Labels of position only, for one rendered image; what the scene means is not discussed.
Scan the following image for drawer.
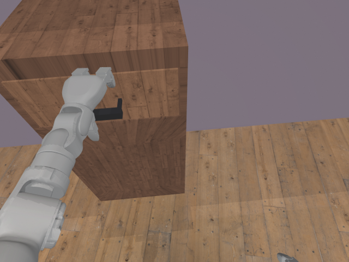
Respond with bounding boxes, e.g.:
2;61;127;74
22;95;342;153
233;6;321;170
1;68;179;127

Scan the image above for robot left forearm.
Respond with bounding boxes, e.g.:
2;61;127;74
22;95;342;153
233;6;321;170
0;103;93;226

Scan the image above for cabinet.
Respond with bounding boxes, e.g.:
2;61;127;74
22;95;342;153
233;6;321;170
0;0;188;201

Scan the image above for left robot upper arm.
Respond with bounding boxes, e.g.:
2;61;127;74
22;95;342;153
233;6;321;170
0;192;66;262

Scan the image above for handle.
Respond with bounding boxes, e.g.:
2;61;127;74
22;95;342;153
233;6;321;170
93;98;123;121

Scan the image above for robot left hand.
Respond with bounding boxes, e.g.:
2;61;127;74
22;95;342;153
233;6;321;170
62;67;116;141

